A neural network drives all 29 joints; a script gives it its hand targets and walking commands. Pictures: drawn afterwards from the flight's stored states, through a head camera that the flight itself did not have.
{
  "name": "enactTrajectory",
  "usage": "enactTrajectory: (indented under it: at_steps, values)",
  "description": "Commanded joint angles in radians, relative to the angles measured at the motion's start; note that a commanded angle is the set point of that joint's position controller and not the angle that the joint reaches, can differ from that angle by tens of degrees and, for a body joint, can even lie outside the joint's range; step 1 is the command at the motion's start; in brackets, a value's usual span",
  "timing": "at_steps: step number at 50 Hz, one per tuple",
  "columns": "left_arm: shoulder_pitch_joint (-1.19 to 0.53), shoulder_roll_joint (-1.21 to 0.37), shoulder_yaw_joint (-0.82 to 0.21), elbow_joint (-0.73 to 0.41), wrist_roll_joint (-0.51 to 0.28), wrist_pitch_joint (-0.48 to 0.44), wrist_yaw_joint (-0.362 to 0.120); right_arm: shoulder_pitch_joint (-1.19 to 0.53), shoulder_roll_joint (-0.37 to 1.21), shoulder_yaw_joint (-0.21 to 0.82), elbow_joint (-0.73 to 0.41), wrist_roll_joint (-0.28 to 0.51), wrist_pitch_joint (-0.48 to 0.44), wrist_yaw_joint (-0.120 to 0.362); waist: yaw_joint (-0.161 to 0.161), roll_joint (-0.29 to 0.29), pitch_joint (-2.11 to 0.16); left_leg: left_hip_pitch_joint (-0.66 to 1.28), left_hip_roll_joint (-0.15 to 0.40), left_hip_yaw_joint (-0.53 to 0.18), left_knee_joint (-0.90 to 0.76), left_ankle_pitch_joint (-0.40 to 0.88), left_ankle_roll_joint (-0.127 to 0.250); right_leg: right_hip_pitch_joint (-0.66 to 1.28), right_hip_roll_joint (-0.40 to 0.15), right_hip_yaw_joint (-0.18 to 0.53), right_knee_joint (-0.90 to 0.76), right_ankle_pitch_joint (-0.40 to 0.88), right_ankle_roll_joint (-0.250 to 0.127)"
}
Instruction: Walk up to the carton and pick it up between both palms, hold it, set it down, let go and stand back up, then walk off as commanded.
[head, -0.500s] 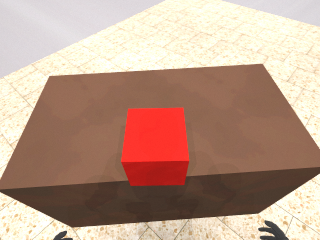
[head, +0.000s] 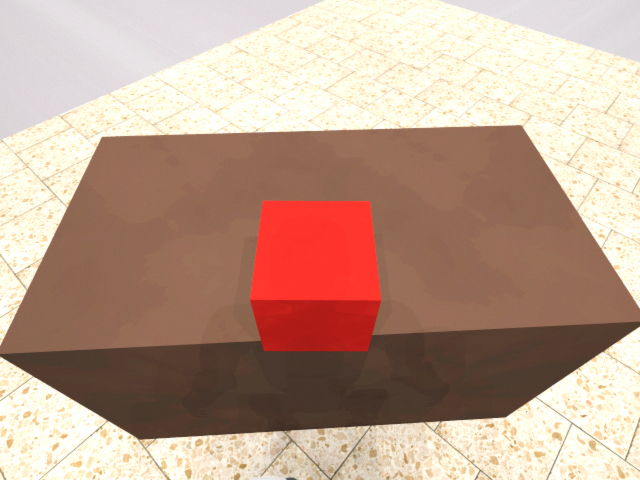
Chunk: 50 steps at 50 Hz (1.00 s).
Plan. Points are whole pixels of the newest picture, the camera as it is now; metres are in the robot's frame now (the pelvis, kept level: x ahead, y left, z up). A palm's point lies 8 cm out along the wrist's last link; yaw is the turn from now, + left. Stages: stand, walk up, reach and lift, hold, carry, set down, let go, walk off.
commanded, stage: walk up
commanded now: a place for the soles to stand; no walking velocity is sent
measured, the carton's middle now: (316, 277) +0.41 +0.01 -0.05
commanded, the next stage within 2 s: reach and lift in 1.94 s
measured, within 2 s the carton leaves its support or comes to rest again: neither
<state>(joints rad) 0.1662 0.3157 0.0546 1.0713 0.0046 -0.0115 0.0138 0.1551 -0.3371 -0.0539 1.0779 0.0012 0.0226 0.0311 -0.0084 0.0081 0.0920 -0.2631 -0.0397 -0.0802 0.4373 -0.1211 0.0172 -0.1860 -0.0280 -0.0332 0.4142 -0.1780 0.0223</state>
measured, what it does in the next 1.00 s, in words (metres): steps on the spot: left foot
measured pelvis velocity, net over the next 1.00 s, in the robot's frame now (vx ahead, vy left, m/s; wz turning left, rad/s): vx -0.01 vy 0.02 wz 0.04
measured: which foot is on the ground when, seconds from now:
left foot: down 0.00-0.60, up 0.62-0.76, down 0.78-1.00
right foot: down 0.00-1.00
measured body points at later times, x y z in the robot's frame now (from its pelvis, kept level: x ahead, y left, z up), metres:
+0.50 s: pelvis +0.00 +0.00 -0.01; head +0.03 +0.00 +0.44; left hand +0.09 +0.30 -0.13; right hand +0.11 -0.30 -0.13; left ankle +0.08 +0.10 -0.74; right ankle +0.03 -0.14 -0.74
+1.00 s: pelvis -0.01 +0.02 -0.01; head +0.02 +0.03 +0.44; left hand +0.06 +0.32 -0.14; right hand +0.09 -0.26 -0.13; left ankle +0.00 +0.13 -0.74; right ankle +0.01 -0.13 -0.74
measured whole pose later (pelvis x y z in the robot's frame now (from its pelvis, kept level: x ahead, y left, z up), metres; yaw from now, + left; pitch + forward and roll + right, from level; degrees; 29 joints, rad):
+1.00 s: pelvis -0.01 +0.02 -0.01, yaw +2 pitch -4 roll +0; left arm 0.16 0.33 0.04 0.99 0.00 0.01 0.02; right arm 0.15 -0.30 -0.02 0.99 0.02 0.01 0.01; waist 0.00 -0.03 0.12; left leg -0.19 -0.04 -0.04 0.55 -0.29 0.02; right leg -0.19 -0.04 0.03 0.52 -0.24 0.04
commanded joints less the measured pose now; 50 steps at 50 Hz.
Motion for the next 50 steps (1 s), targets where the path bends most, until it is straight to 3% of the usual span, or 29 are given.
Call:
enactTrajectory:
  at_steps: [1,10,16,18,20,22,24,26,28,30,31,32,33,34,35,37,38,39,40,41,42,43,44,45,46,47,48,49,50]
  values:
    - [-0.042,0.242,0.045,-0.101,-0.004,-0.031,0.012,-0.048,-0.235,-0.052,-0.096,0.002,-0.028,-0.014,0.006,0.024,-0.08,-0.075,0.135,-0.16,-0.17,-0.327,0.035,0.039,-0.091,0.104,-0.095,-0.221,-0.064]
    - [-0.02,0.247,0.044,-0.122,-0.006,-0.036,0.013,-0.055,-0.233,-0.05,-0.115,0.004,-0.028,-0.014,0.014,0.011,-0.102,-0.047,0.122,-0.143,-0.133,-0.211,0.036,0.06,-0.102,0.109,-0.101,-0.163,-0.07]
    - [-0.034,0.263,0.05,-0.143,-0.003,-0.034,0.009,-0.047,-0.236,-0.054,-0.127,0.0,-0.026,-0.012,0.009,-0.026,-0.078,-0.049,0.103,-0.13,-0.092,-0.197,0.03,0.026,-0.13,0.133,-0.119,-0.208,-0.083]
    - [-0.039,0.287,0.056,-0.143,-0.014,-0.027,0.014,-0.045,-0.269,-0.064,-0.13,-0.003,-0.023,-0.016,0.003,0.002,-0.072,-0.012,0.124,-0.132,-0.046,0.054,0.042,-0.004,-0.123,0.099,-0.03,0.009,-0.083]
    - [-0.025,0.273,0.056,-0.152,-0.017,-0.022,0.016,-0.039,-0.271,-0.066,-0.134,0.002,-0.021,-0.017,0.008,0.031,-0.121,0.008,0.147,-0.16,-0.058,0.121,0.061,0.024,-0.087,0.052,0.034,0.013,-0.066]
    - [0.009,0.252,0.054,-0.161,-0.019,-0.011,0.017,-0.062,-0.275,-0.064,-0.154,0.0,-0.013,-0.015,0.016,0.088,-0.146,-0.013,0.179,-0.193,-0.099,0.073,0.095,0.043,-0.039,0.038,0.089,-0.086,-0.047]
    - [0.024,0.249,0.053,-0.159,-0.016,-0.004,0.021,-0.091,-0.281,-0.064,-0.166,0.003,-0.005,-0.015,0.025,0.099,-0.131,-0.058,0.19,-0.229,-0.12,-0.002,0.105,0.055,-0.027,0.05,0.102,-0.127,-0.051]
    - [0.034,0.253,0.057,-0.165,-0.014,-0.004,0.023,-0.108,-0.271,-0.06,-0.18,0.002,0.001,-0.014,0.031,0.073,-0.135,-0.074,0.167,-0.197,-0.092,-0.038,0.085,0.057,-0.057,0.082,0.062,-0.132,-0.065]
    - [0.013,0.288,0.065,-0.176,-0.004,-0.011,0.02,-0.103,-0.264,-0.058,-0.186,0.006,0.004,-0.011,0.027,-0.027,-0.12,-0.075,0.104,-0.126,0.017,-0.082,0.041,0.013,-0.147,0.161,-0.058,-0.115,-0.104]
    - [-0.044,0.345,0.081,-0.204,0.007,-0.014,0.018,-0.057,-0.236,-0.061,-0.185,-0.01,0.01,-0.01,0.007,-0.166,-0.131,-0.051,-0.006,-0.001,0.331,-0.222,-0.009,-0.048,-0.321,0.309,-0.15,-0.015,-0.218]
    - [-0.077,0.345,0.08,-0.23,0.014,-0.015,0.021,-0.027,-0.238,-0.068,-0.187,-0.023,0.016,-0.013,-0.001,-0.205,-0.129,-0.047,0.007,0.003,0.448,-0.316,-0.013,-0.1,-0.389,0.339,-0.154,0.038,-0.278]
    - [-0.089,0.332,0.079,-0.251,0.02,-0.016,0.024,-0.006,-0.252,-0.076,-0.197,-0.031,0.02,-0.014,-0.006,-0.187,-0.11,-0.054,0.023,-0.015,0.536,-0.375,-0.013,-0.135,-0.412,0.342,-0.146,0.067,-0.312]
    - [-0.087,0.322,0.077,-0.264,0.024,-0.015,0.026,0.016,-0.257,-0.081,-0.204,-0.034,0.021,-0.015,-0.009,-0.179,-0.11,-0.07,0.034,-0.025,0.571,-0.391,-0.011,-0.117,-0.402,0.306,-0.122,0.113,-0.316]
    - [-0.089,0.325,0.077,-0.275,0.03,-0.011,0.028,0.026,-0.247,-0.082,-0.211,-0.033,0.02,-0.016,-0.009,-0.179,-0.107,-0.068,0.049,-0.033,0.576,-0.409,-0.01,-0.11,-0.389,0.278,-0.084,0.203,-0.304]
    - [-0.083,0.314,0.076,-0.295,0.037,-0.007,0.026,0.041,-0.24,-0.08,-0.22,-0.028,0.016,-0.013,-0.007,-0.194,-0.112,-0.064,0.072,-0.048,0.467,-0.407,0.0,-0.07,-0.348,0.226,-0.051,0.213,-0.269]
    - [-0.11,0.288,0.059,-0.291,0.034,0.007,0.017,0.064,-0.221,-0.074,-0.203,-0.019,-0.004,-0.015,-0.02,-0.208,-0.132,0.051,0.082,-0.015,0.109,-0.273,0.001,-0.059,-0.251,0.137,0.059,0.117,-0.157]
    - [-0.077,0.253,0.044,-0.275,0.017,0.016,0.009,0.047,-0.224,-0.072,-0.191,-0.019,-0.018,-0.022,-0.013,-0.128,-0.137,0.121,0.086,-0.065,-0.117,-0.154,-0.003,-0.074,-0.211,0.098,0.15,0.052,-0.091]
    - [-0.025,0.196,0.028,-0.27,0.0,0.017,0.001,-0.004,-0.288,-0.086,-0.196,-0.027,-0.028,-0.031,0.029,0.116,-0.123,0.135,0.238,-0.344,-0.215,-0.041,0.031,-0.15,-0.1,0.015,0.328,-0.071,-0.018]
    - [0.033,0.2,0.03,-0.265,-0.014,0.018,0.0,-0.094,-0.321,-0.083,-0.229,-0.01,-0.035,-0.036,0.062,0.175,-0.108,0.107,0.326,-0.452,-0.204,-0.017,0.128,-0.188,-0.043,0.025,0.318,-0.315,0.004]
    - [-0.015,0.25,0.053,-0.263,-0.023,0.031,0.019,-0.069,-0.313,-0.068,-0.238,-0.014,-0.041,-0.035,0.011,0.156,-0.071,-0.064,0.369,-0.475,-0.187,-0.124,0.216,-0.113,-0.046,0.097,0.412,-0.409,-0.012]
    - [-0.024,0.256,0.054,-0.249,-0.021,0.034,0.018,-0.093,-0.268,-0.058,-0.234,-0.009,-0.048,-0.032,0.018,0.113,-0.043,-0.076,0.338,-0.408,-0.186,-0.091,0.21,-0.08,-0.055,0.118,0.411,-0.384,-0.02]
    - [-0.019,0.247,0.054,-0.236,-0.023,0.023,0.014,-0.102,-0.252,-0.054,-0.235,-0.013,-0.05,-0.035,0.02,0.119,-0.085,0.024,0.296,-0.31,-0.148,0.047,0.187,-0.091,-0.051,0.125,0.37,-0.354,-0.022]
    - [0.002,0.234,0.05,-0.212,-0.018,0.012,0.014,-0.115,-0.248,-0.051,-0.235,-0.014,-0.048,-0.037,0.036,0.168,-0.099,0.061,0.271,-0.255,-0.116,0.129,0.158,-0.079,-0.063,0.113,0.312,-0.298,-0.025]
    - [0.023,0.231,0.044,-0.194,-0.019,0.005,0.018,-0.12,-0.241,-0.047,-0.225,-0.001,-0.043,-0.037,0.042,0.183,-0.105,0.044,0.256,-0.204,-0.08,0.197,0.13,-0.019,-0.059,0.089,0.191,-0.207,-0.027]
    - [0.038,0.223,0.039,-0.175,-0.016,-0.004,0.023,-0.118,-0.223,-0.036,-0.219,0.003,-0.038,-0.034,0.056,0.173,-0.102,0.02,0.241,-0.173,-0.061,0.258,0.088,0.066,-0.064,0.1,0.032,-0.037,-0.032]
    - [-0.001,0.238,0.035,-0.169,-0.004,-0.015,0.028,-0.101,-0.206,-0.027,-0.202,0.016,-0.039,-0.032,0.047,0.116,-0.107,0.005,0.216,-0.14,-0.045,0.258,0.042,0.141,-0.088,0.129,-0.068,0.118,-0.035]
    - [-0.027,0.27,0.039,-0.163,0.004,-0.025,0.033,-0.071,-0.189,-0.02,-0.192,0.025,-0.05,-0.03,0.03,0.035,-0.146,0.006,0.177,-0.099,-0.012,0.249,-0.001,0.2,-0.156,0.198,-0.069,0.298,-0.055]
    - [-0.107,0.294,0.042,-0.163,-0.002,-0.022,0.023,-0.027,-0.206,-0.028,-0.162,0.035,-0.05,-0.037,-0.022,-0.022,-0.165,0.101,0.141,-0.068,-0.072,0.116,-0.031,0.1,-0.169,0.205,-0.019,0.24,-0.067]
    - [-0.112,0.272,0.038,-0.154,-0.006,-0.018,0.013,-0.029,-0.232,-0.035,-0.139,0.028,-0.049,-0.046,-0.016,-0.034,-0.159,0.154,0.158,-0.077,-0.106,0.085,-0.03,0.068,-0.13,0.168,-0.006,0.15,-0.05]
